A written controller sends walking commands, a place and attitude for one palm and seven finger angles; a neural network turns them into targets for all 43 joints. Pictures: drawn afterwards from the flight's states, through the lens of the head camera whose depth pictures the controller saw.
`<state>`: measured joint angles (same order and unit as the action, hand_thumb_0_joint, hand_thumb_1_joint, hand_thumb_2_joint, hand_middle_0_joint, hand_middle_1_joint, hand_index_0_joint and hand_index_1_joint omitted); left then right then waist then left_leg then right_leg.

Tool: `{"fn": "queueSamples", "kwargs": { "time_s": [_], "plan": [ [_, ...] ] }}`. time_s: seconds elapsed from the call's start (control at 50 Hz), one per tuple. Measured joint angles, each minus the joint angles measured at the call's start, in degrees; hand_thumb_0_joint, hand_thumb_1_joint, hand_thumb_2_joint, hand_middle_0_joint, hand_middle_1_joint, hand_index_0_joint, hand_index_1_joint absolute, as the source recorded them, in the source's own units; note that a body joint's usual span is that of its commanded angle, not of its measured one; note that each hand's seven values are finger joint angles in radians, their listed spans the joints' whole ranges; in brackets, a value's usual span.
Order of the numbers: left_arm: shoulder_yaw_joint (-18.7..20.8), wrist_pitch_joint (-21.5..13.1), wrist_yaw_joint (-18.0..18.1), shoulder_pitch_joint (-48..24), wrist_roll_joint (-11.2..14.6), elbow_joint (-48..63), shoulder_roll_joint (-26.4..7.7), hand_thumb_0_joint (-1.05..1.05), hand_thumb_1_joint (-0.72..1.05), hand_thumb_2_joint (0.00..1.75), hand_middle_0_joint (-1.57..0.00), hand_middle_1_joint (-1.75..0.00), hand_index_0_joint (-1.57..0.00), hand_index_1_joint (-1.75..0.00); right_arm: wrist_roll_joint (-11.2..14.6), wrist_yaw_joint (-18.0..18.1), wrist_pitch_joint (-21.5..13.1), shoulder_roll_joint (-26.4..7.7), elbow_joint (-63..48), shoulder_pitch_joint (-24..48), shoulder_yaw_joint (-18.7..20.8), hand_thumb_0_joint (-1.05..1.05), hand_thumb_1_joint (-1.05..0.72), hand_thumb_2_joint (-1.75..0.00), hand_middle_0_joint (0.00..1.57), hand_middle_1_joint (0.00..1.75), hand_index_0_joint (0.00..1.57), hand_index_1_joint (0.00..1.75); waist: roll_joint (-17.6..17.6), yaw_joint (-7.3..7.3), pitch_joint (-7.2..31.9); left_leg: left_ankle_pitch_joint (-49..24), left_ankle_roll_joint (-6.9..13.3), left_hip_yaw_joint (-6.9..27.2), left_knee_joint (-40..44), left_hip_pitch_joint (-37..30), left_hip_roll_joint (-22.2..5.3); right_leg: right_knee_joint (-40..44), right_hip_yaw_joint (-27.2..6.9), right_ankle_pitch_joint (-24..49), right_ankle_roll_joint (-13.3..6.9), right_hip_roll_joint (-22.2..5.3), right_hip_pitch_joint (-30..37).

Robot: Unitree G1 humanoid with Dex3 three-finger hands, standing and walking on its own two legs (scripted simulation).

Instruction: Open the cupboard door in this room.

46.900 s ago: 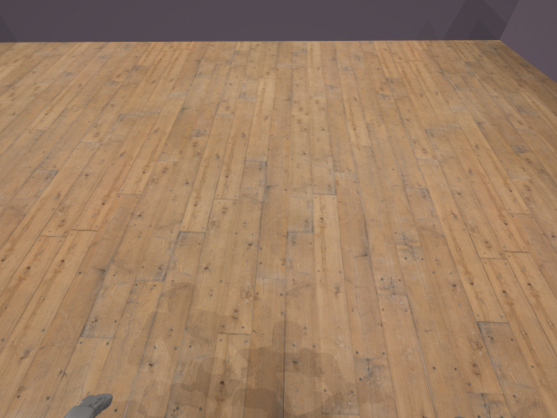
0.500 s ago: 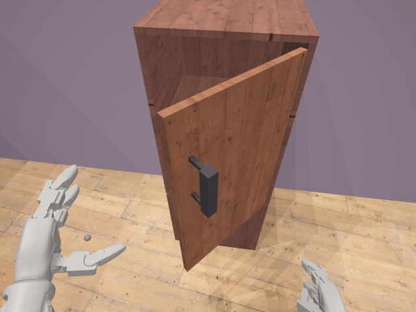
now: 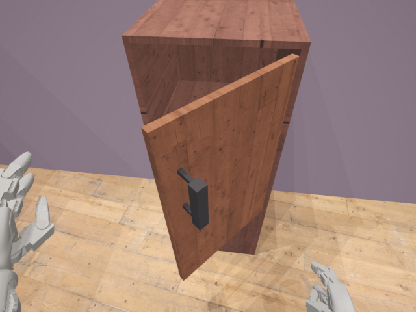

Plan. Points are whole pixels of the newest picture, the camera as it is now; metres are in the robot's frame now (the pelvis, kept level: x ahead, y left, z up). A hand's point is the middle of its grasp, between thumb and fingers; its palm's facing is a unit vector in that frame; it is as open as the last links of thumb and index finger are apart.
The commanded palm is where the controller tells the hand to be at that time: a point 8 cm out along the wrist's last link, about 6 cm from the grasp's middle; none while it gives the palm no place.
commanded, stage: draw the hand back to the body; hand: left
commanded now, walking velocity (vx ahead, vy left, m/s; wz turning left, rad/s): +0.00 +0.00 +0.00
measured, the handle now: (192, 198) +0.30 +0.07 +0.08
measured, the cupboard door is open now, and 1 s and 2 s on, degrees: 49 49 49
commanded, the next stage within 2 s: step back with the hand held close in 0.24 s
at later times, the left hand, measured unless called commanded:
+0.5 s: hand (58, 218) +0.19 +0.24 +0.17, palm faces +0.42 -0.79 -0.45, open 7.4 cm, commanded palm +0.13 +0.28 +0.17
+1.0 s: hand out of the picture +0.12 +0.28 +0.16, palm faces +0.38 -0.78 -0.50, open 7.4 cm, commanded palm +0.06 +0.32 +0.17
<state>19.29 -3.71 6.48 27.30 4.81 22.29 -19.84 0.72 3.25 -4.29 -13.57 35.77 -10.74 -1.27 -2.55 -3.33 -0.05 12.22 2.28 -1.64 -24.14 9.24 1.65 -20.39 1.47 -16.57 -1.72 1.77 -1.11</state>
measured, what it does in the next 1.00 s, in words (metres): shifts its weight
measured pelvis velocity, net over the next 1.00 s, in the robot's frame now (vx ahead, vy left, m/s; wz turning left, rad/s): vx -0.09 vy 0.02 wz -0.01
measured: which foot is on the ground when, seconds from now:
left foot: down 0.00-1.00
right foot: down 0.00-1.00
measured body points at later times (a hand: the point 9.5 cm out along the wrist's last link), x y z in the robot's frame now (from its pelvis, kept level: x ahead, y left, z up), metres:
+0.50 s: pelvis -0.01 -0.02 +0.00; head -0.01 -0.04 +0.45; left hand +0.16 +0.28 +0.19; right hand +0.18 -0.25 -0.09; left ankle +0.01 +0.09 -0.74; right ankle -0.06 -0.10 -0.74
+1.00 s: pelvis -0.09 +0.02 -0.01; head -0.07 +0.03 +0.44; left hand +0.09 +0.32 +0.18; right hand +0.08 -0.22 -0.08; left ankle +0.01 +0.09 -0.74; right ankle -0.06 -0.10 -0.74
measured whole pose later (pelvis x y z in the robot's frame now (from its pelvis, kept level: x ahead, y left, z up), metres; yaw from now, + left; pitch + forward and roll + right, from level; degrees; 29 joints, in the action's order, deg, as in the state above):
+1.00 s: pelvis -0.09 +0.02 -0.01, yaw +0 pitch -1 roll -2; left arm 25.4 -9.5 7.5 32.9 3.1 29.8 -25.3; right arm 1.2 4.0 -0.5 -12.8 30.3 -11.7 0.2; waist -1.6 0.6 -1.7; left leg 8.2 4.1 -2.2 -31.1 22.9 0.6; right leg -30.7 1.0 -15.1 -0.3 2.7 -16.3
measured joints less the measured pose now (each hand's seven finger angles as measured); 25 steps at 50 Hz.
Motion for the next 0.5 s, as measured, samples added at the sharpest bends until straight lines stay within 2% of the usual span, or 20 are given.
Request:
{"fn": "queueSamples", "kwargs": {
  "time_s": [0.14, 0.4, 0.5],
  "plan": [
    [-1.5, 0.6, -0.6, 0.4, 0.1, -0.5, 0.5, 0.01, 0.87, 0.89, -0.21, -0.3, -0.21, -0.3, 0.0, 0.3, 0.7, 0.4, 0.1, 0.0, 0.1, 0.02, -0.91, -0.9, 0.2, 0.3, 0.2, 0.3, 0.3, 0.01, 0.0, 0.0, -0.6, 0.3, 0.2, -0.1, -0.5, 0.4, 0.2, 0.0, -0.7, 0.6, 0.2],
    [-0.4, 0.1, -0.9, -0.2, 0.4, -0.4, 0.0, 0.01, 0.89, 0.9, -0.21, -0.3, -0.21, -0.3, 0.3, 0.5, 1.0, 0.4, 0.1, 0.1, 0.2, 0.02, -0.91, -0.9, 0.2, 0.3, 0.2, 0.3, -0.7, 0.01, -0.2, 0.0, -1.5, 0.8, -0.1, -0.1, -1.4, 0.7, 0.6, 0.2, -1.5, 1.5, 0.6],
    [2.4, -2.9, -0.8, -0.1, -0.4, 1.6, -1.9, 0.01, 0.89, 0.9, -0.21, -0.3, -0.21, -0.3, 0.5, 0.2, 3.2, -0.3, -1.5, 1.0, 0.6, 0.01, -0.91, -0.9, 0.2, 0.3, 0.2, 0.3, -1.4, 1.26, -0.5, 0.3, -1.5, 1.3, -2.4, 3.4, -2.2, 0.1, 1.0, 0.8, -1.4, 2.3, -2.2]
  ]
}}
